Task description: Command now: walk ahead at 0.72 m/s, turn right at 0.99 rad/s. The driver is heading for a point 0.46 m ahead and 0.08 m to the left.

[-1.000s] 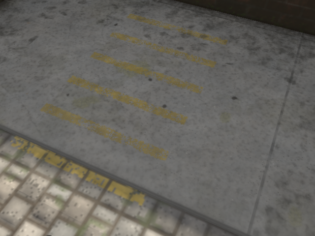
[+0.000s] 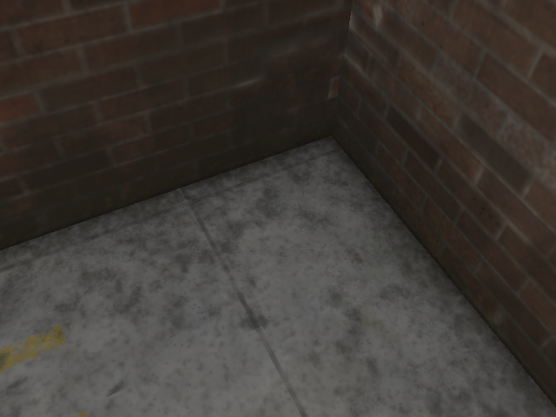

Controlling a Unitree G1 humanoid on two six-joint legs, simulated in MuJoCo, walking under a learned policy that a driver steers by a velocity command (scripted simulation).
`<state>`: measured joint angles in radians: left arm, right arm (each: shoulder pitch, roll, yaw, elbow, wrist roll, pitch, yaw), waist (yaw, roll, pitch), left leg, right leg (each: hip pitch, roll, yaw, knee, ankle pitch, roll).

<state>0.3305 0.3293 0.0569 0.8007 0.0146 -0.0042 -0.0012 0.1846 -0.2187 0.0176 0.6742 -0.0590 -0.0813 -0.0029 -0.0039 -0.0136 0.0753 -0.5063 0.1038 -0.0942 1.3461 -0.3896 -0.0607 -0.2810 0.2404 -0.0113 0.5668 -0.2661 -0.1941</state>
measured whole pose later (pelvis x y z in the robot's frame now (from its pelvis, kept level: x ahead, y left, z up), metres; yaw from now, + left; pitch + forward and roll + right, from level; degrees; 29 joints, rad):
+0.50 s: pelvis +0.25 +0.08 +0.02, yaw -23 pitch -1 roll -1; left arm 0.09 0.33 0.06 0.68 0.03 0.06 -0.02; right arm 0.28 -0.29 -0.02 0.73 -0.04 -0.04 -0.01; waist -0.04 0.00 0.10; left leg -0.35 0.04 0.06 0.45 -0.08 0.03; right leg -0.48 0.09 0.07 1.03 -0.45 0.00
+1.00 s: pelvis +0.27 +0.09 +0.02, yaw -25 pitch -1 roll +0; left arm 0.19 0.21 0.02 0.87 0.01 0.00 0.03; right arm 0.24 -0.24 0.01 0.84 -0.02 0.01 -0.01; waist -0.01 0.00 0.02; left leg -0.19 -0.01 0.01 0.44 -0.23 0.01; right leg -0.21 0.04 0.06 0.45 -0.22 -0.01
